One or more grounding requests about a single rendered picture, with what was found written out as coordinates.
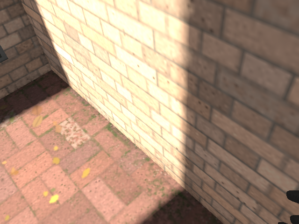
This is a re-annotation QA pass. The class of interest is right robot hand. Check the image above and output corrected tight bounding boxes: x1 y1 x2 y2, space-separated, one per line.
278 190 299 224

